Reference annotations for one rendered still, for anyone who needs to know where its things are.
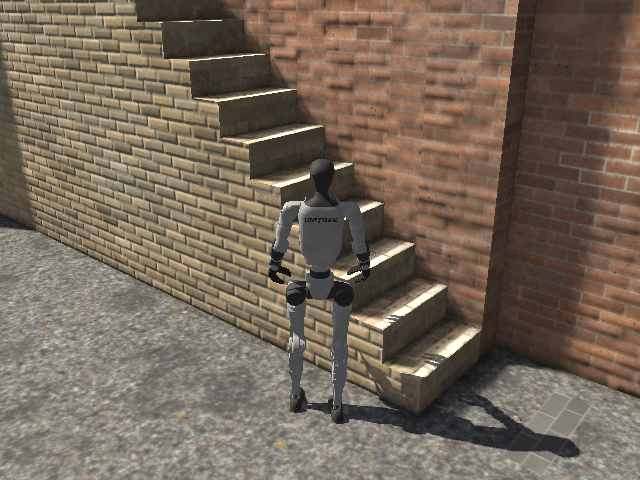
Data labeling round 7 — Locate stairs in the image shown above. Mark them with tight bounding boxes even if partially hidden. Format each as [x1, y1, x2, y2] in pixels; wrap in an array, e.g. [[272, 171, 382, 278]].
[[0, 0, 482, 415]]

